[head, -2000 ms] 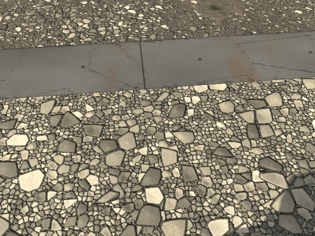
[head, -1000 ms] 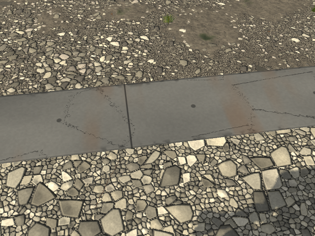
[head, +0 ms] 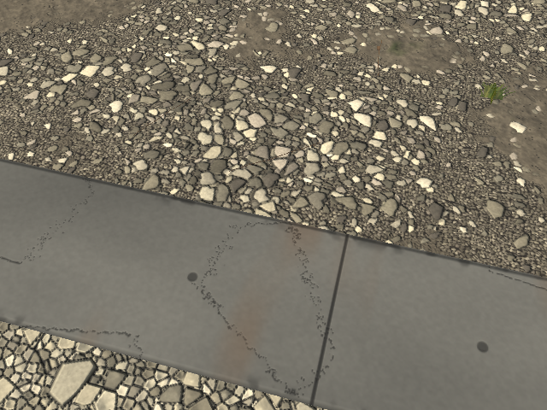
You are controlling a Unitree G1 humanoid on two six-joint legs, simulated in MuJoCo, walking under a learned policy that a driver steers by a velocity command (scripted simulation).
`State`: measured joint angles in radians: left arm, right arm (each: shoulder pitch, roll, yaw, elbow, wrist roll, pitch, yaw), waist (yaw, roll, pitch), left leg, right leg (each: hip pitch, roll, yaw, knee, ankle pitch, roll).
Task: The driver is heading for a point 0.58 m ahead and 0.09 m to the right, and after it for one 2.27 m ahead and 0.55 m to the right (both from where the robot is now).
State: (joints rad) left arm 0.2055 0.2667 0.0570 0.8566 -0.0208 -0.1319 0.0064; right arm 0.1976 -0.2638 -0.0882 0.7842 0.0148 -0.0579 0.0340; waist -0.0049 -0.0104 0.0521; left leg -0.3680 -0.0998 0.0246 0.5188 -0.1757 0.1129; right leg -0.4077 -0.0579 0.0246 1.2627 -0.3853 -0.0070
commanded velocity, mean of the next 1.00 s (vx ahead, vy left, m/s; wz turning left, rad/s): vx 0.50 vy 0.00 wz -0.21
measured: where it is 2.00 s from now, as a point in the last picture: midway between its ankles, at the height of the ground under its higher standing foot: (355, 218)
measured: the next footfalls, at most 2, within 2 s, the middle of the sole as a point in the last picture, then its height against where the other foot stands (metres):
right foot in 0.40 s outside the picture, level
left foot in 0.88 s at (276, 303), level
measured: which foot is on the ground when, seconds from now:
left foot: down 0.00-0.42, up 0.44-0.86, down 0.88-1.00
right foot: up 0.00-0.38, down 0.40-0.90, up 0.92-1.00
